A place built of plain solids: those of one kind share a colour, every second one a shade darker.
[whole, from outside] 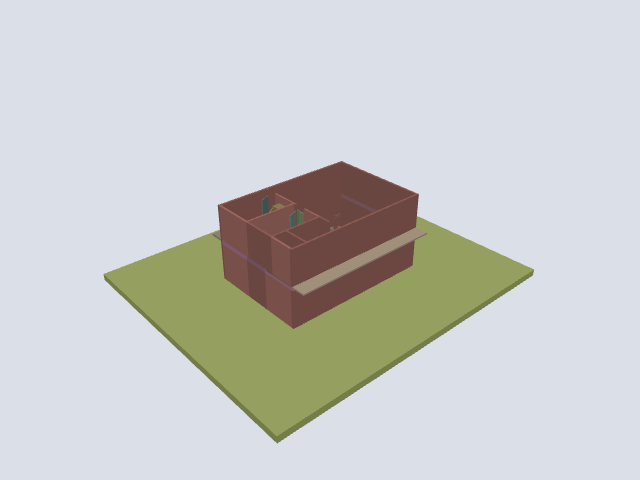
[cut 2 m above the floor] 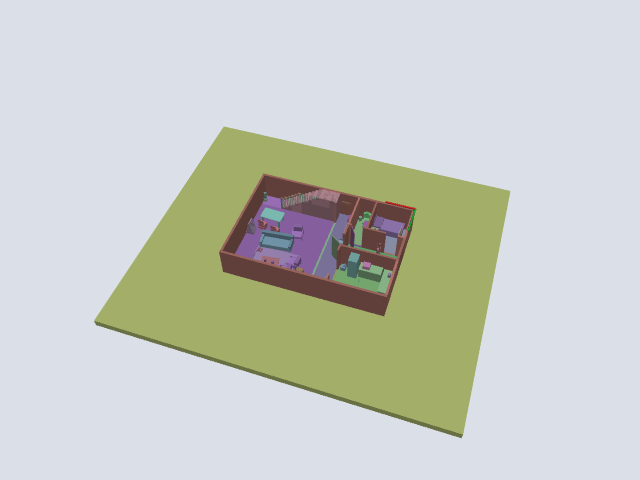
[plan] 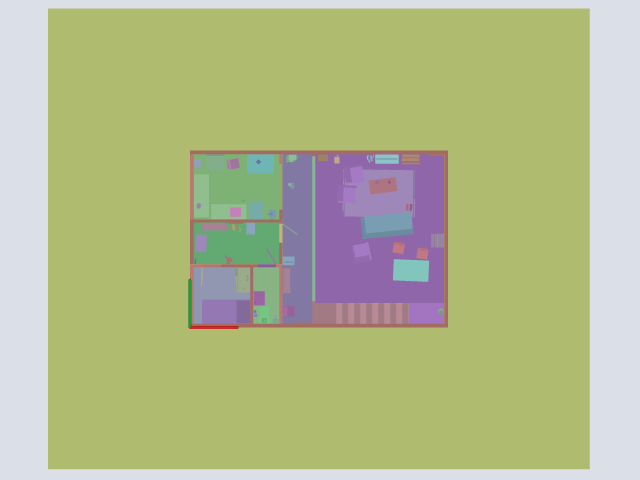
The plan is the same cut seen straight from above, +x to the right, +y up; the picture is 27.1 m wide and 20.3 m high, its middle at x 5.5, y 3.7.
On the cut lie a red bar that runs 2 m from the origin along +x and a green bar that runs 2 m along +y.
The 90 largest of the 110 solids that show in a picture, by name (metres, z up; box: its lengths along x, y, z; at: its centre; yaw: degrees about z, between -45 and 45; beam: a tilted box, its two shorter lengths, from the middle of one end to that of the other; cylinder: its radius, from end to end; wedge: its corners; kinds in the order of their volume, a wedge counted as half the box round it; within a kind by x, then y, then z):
{
 "under_1": {"box": [22.91, 19.49, 0.5], "at": [5.46, 3.75, -0.33]},
 "wall_1": {"box": [0.16, 1.75, 2.53], "at": [0.08, 1.03, 4.27]},
 "wall_2": {"box": [0.16, 2.39, 3.01], "at": [0.08, 1.35, 1.2]},
 "wall_3": {"box": [0.16, 2.33, 2.53], "at": [0.08, 3.21, 4.27]},
 "wall_4": {"box": [0.16, 1.76, 3.01], "at": [0.08, 3.56, 1.2]},
 "wall_5": {"box": [0.16, 2.83, 2.53], "at": [0.08, 5.92, 4.27]},
 "wall_6": {"box": [0.16, 2.76, 3.01], "at": [0.08, 5.95, 1.2]},
 "wall_7": {"box": [0.53, 0.13, 3.01], "at": [0.27, 2.62, 1.2]},
 "wall_8": {"box": [0.13, 1.75, 2.53], "at": [1.19, 1.03, 4.27]},
 "wall_9": {"box": [3.91, 0.13, 2.53], "at": [1.96, 1.98, 4.27]},
 "wall_10": {"box": [3.91, 0.13, 2.53], "at": [1.96, 4.43, 4.27]},
 "wall_11": {"box": [3.91, 0.13, 3.01], "at": [1.96, 4.5, 1.2]},
 "wall_12": {"box": [1.55, 0.13, 3.01], "at": [2.1, 2.62, 1.2]},
 "wall_13": {"box": [0.13, 2.39, 3.01], "at": [2.62, 1.35, 1.2]},
 "wall_14": {"box": [0.28, 0.13, 3.01], "at": [3.77, 2.62, 1.2]},
 "wall_15": {"box": [0.13, 2.39, 3.01], "at": [3.85, 1.35, 1.2]},
 "wall_16": {"box": [0.13, 0.84, 2.53], "at": [3.85, 1.49, 4.27]},
 "wall_17": {"box": [0.13, 1.39, 2.53], "at": [3.85, 2.73, 4.27]},
 "wall_18": {"box": [0.13, 0.91, 3.01], "at": [3.85, 3.13, 1.2]},
 "wall_19": {"box": [0.13, 0.41, 3.01], "at": [3.85, 4.78, 1.2]},
 "wall_20": {"box": [0.13, 1.88, 2.53], "at": [3.85, 5.44, 4.27]},
 "wall_21": {"box": [0.13, 0.16, 2.53], "at": [3.85, 7.25, 4.27]},
 "wall_22": {"box": [10.91, 0.16, 5.84], "at": [5.46, 0.08, 2.62]},
 "wall_23": {"box": [10.91, 0.16, 5.84], "at": [5.46, 7.41, 2.62]},
 "wall_24": {"box": [0.16, 7.17, 5.84], "at": [10.83, 3.75, 2.62]},
 "stair_1": {"box": [0.51, 0.88, 2.96], "at": [5.42, 0.6, 1.18]},
 "stair_2": {"box": [0.76, 0.88, 2.78], "at": [5.55, 0.6, 1.09]},
 "stair_3": {"box": [1.02, 0.88, 2.6], "at": [5.68, 0.6, 1.0]},
 "stair_4": {"box": [1.27, 0.88, 2.42], "at": [5.81, 0.6, 0.91]},
 "stair_5": {"box": [1.53, 0.88, 2.25], "at": [5.93, 0.6, 0.82]},
 "stair_6": {"box": [1.78, 0.88, 2.07], "at": [6.06, 0.6, 0.73]},
 "stair_7": {"box": [2.03, 0.88, 1.89], "at": [6.19, 0.6, 0.65]},
 "stair_8": {"box": [2.29, 0.88, 1.72], "at": [6.31, 0.6, 0.56]},
 "stair_9": {"box": [2.54, 0.88, 1.54], "at": [6.44, 0.6, 0.47]},
 "stair_10": {"box": [2.8, 0.88, 1.36], "at": [6.57, 0.6, 0.38]},
 "stair_11": {"box": [3.05, 0.88, 1.19], "at": [6.7, 0.6, 0.29]},
 "stair_12": {"box": [3.31, 0.88, 1.01], "at": [6.82, 0.6, 0.2]},
 "stair_13": {"box": [3.56, 0.88, 0.83], "at": [6.95, 0.6, 0.12]},
 "stair_14": {"box": [3.81, 0.88, 0.65], "at": [7.08, 0.6, 0.03]},
 "stair_15": {"box": [4.07, 0.88, 0.48], "at": [7.2, 0.6, -0.06]},
 "floor_living_1": {"box": [5.45, 6.29, 0.5], "at": [8.03, 4.18, -0.25]},
 "floor_living_2": {"box": [1.51, 0.88, 0.5], "at": [9.99, 0.6, -0.25]},
 "floor_kitchen_1": {"box": [3.62, 2.76, 0.5], "at": [1.97, 5.95, -0.25]},
 "floor_under_1": {"box": [1.26, 7.17, 0.5], "at": [4.54, 3.75, -0.25]},
 "floor_lobby_1": {"box": [3.62, 1.76, 0.5], "at": [1.97, 3.56, -0.25]},
 "floor_study_1": {"box": [2.39, 2.39, 0.5], "at": [1.35, 1.35, -0.25]},
 "upper_floor_next_1": {"box": [10.91, 1.0, 0.12], "at": [5.46, -0.5, 2.95]},
 "upper_floor_next_2": {"box": [10.91, 1.0, 0.12], "at": [5.46, 7.99, 2.95]},
 "wardrobe_1": {"box": [0.6, 1.28, 2.0], "at": [3.47, 5.28, 4.01]},
 "floor_wc_1": {"box": [1.1, 2.39, 0.5], "at": [3.23, 1.35, -0.25]},
 "child_bed_1": {"box": [2.06, 1.06, 0.4], "at": [1.54, 0.66, 0.38]},
 "child_bed_2": {"box": [0.55, 0.96, 0.2], "at": [2.25, 0.66, 0.58]},
 "sofa_1": {"box": [2.16, 0.93, 0.34], "at": [8.33, 4.31, 0.28], "yaw": 5.7},
 "sofa_2": {"box": [2.16, 0.23, 0.39], "at": [8.37, 3.96, 0.65], "yaw": 5.7},
 "fridge_flat_1": {"box": [0.6, 0.73, 1.66], "at": [2.78, 4.95, 0.83]},
 "wall_band_1": {"box": [0.16, 2.39, 0.31], "at": [0.08, 1.35, 2.85]},
 "wall_band_2": {"box": [0.16, 1.76, 0.31], "at": [0.08, 3.56, 2.85]},
 "wall_band_3": {"box": [0.16, 2.76, 0.31], "at": [0.08, 5.95, 2.85]},
 "wall_band_4": {"box": [0.16, 7.17, 0.31], "at": [10.83, 3.75, 2.85]},
 "counter_run_1": {"box": [1.48, 0.61, 0.78], "at": [1.64, 4.88, 0.49]},
 "stair_guard_1": {"box": [0.08, 6.29, 0.99], "at": [5.26, 4.18, 3.5]},
 "chest_drawers_1": {"box": [0.5, 1.04, 0.95], "at": [2.29, 2.0, 0.47]},
 "rug_1": {"box": [2.9, 2.0, 0.08], "at": [7.99, 5.67, -0.03], "yaw": -0.9},
 "range_flat_1": {"box": [0.76, 0.65, 0.94], "at": [1.08, 7.0, 0.47]},
 "armchair_frame_1": {"box": [0.26, 0.62, 0.41], "at": [6.36, 5.65, 0.61], "yaw": -2.1},
 "armchair_frame_2": {"box": [0.74, 0.63, 0.18], "at": [6.64, 5.64, 0.32], "yaw": -2.1},
 "armchair_frame_3": {"box": [0.26, 0.62, 0.41], "at": [6.68, 6.43, 0.61], "yaw": 8.5},
 "armchair_frame_4": {"box": [0.74, 0.63, 0.18], "at": [6.96, 6.47, 0.32], "yaw": 8.5},
 "armchair_frame_5": {"box": [0.63, 0.74, 0.18], "at": [7.25, 3.16, 0.32], "yaw": 11.9},
 "armchair_frame_6": {"box": [0.62, 0.26, 0.41], "at": [7.31, 2.89, 0.61], "yaw": 11.9},
 "floor_gap_under_gallery_1": {"box": [0.13, 6.12, 0.5], "at": [5.24, 4.18, -0.25]},
 "billy_1": {"box": [0.42, 0.28, 2.02], "at": [5.63, 7.18, 1.01]},
 "tv_board_1": {"box": [1.0, 0.4, 0.48], "at": [8.33, 7.12, 0.24]},
 "tv_board_2": {"box": [0.9, 0.09, 0.52], "at": [8.33, 7.13, 0.78]},
 "leaf_bedroom_door_1": {"box": [0.79, 0.05, 2.1], "at": [3.41, 7.02, 4.06], "yaw": 22.0},
 "leaf_bedroom_door_2": {"box": [0.79, 0.05, 2.1], "at": [3.42, 4.07, 4.06], "yaw": 23.0},
 "wall_foot_1": {"box": [0.16, 7.17, 0.13], "at": [10.83, 3.75, 2.95]},
 "toy_box_1": {"box": [0.74, 0.42, 0.44], "at": [9.35, 7.11, 0.22]},
 "floor_gap_open_kitchen_1": {"box": [0.13, 1.93, 0.5], "at": [3.85, 5.95, -0.25]},
 "recycling_tote_1": {"box": [0.37, 0.5, 0.29], "at": [2.57, 4.18, 0.14]},
 "recycling_tote_2": {"box": [0.5, 0.37, 0.29], "at": [4.17, 2.82, 0.14]},
 "leaf_living_door_1": {"box": [0.79, 0.05, 2.1], "at": [4.23, 4.15, 1.05], "yaw": -35.0},
 "console_1": {"box": [1.05, 0.3, 0.13], "at": [1.03, 4.25, 0.71]},
 "console_2": {"box": [0.3, 1.05, 0.13], "at": [4.09, 1.99, 0.71]},
 "leaf_wc_door_1": {"box": [0.05, 0.76, 2.1], "at": [3.43, 3.01, 1.05], "yaw": 31.0},
 "kitchen_bin_1": {"box": [0.31, 0.31, 0.65], "at": [0.33, 6.95, 0.33]},
 "floor_gap_living_door_1": {"box": [0.13, 0.79, 0.5], "at": [3.85, 3.98, -0.25]},
 "microwave_1": {"box": [0.47, 0.4, 0.28], "at": [1.93, 4.88, 1.05], "yaw": 1.7},
 "dining_table_1": {"box": [1.5, 0.9, 0.031], "at": [9.35, 2.41, 0.73], "yaw": -2.5},
 "basin_slab_1": {"box": [0.47, 0.6, 0.13], "at": [2.93, 1.23, 0.74]}
}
